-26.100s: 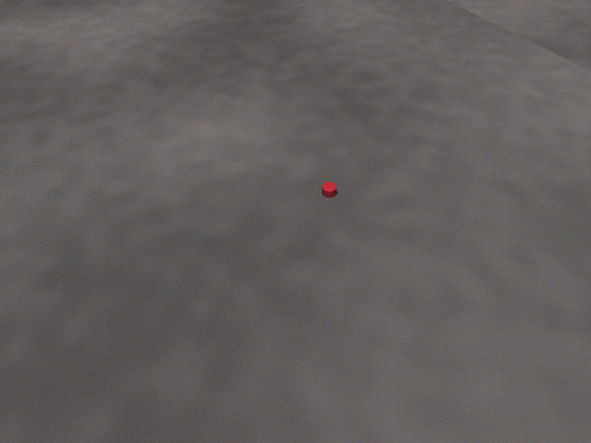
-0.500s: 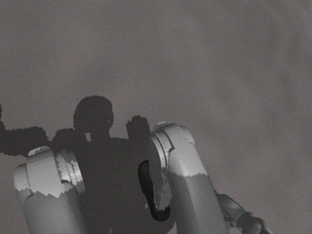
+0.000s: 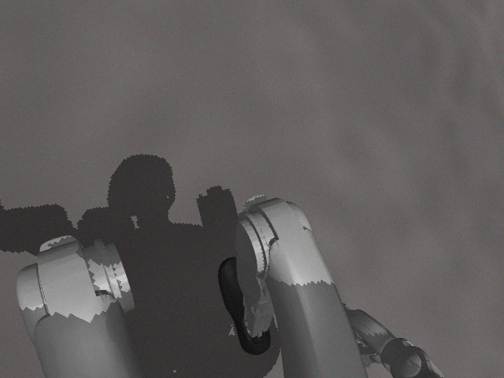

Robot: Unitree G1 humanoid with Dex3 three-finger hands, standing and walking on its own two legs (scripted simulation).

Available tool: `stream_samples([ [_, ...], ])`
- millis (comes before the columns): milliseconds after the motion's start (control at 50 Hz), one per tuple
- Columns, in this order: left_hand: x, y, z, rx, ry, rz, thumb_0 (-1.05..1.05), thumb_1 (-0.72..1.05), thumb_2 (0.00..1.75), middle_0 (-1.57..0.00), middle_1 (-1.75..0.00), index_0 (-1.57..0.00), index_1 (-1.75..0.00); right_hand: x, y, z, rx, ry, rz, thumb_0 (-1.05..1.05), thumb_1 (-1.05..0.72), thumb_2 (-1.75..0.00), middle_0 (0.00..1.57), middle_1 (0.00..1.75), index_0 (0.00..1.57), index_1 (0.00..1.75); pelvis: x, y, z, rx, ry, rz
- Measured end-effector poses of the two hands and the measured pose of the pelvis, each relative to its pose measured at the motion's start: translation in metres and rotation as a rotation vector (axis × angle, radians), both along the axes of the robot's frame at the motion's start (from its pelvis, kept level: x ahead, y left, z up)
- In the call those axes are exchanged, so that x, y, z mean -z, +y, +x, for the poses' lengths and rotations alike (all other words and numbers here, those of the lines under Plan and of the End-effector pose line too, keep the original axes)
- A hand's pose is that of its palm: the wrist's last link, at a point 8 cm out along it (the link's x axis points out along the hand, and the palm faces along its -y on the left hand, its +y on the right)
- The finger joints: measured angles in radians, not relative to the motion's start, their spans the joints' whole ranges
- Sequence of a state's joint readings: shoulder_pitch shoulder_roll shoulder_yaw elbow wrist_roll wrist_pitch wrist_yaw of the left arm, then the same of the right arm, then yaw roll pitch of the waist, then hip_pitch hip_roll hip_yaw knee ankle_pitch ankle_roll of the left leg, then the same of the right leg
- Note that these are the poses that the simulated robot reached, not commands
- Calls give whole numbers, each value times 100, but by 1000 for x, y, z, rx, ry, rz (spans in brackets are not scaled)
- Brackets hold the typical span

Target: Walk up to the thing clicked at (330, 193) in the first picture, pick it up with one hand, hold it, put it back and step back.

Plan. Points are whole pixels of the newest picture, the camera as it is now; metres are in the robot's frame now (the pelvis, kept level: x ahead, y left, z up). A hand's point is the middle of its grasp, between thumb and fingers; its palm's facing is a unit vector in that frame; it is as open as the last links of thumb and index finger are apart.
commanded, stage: open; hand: left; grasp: from above
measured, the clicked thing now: out of the picture +0.39 +0.37 -0.27
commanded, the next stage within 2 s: withdraw in 0.44 s
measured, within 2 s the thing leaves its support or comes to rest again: neither
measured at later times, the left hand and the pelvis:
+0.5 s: hand out of the picture +0.38 +0.36 -0.25, palm faces -0.44 -0.18 -0.88, open 14.3 cm; pelvis +0.00 +0.00 +0.00, yaw +0 degrees
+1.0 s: hand out of the picture +0.39 +0.39 -0.12, palm faces -0.35 -0.10 -0.93, open 14.1 cm; pelvis +0.00 +0.00 +0.03, yaw +4 degrees
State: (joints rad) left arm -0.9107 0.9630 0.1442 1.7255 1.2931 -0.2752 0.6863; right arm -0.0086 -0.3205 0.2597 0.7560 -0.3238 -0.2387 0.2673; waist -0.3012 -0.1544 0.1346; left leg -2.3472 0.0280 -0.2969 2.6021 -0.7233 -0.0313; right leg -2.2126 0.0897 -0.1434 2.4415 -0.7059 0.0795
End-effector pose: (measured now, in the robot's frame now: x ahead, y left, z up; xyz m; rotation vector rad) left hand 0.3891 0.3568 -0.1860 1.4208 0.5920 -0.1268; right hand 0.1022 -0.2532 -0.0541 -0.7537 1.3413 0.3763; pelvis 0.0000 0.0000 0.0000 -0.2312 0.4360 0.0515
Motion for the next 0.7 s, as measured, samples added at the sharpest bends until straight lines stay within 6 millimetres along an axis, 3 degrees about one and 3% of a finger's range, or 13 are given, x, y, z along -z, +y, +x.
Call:
stream_samples([
  [260, 2, 11, -2, -26, 29, -12, 0, -51, 98, -11, -96, -9, -97, -3, 2, -5, 2, 10, 4, 0, -90, -90, 20, 30, 20, 30, -1, 1, -1, -4, -3, -7],
  [700, -3, 5, 5, -2, -39, -1, 0, -49, 97, -7, -100, -7, -98, -5, 1, -4, -6, 8, 7, 0, -89, -89, 20, 30, 20, 30, -1, 1, -1, 1, -3, -8],
])
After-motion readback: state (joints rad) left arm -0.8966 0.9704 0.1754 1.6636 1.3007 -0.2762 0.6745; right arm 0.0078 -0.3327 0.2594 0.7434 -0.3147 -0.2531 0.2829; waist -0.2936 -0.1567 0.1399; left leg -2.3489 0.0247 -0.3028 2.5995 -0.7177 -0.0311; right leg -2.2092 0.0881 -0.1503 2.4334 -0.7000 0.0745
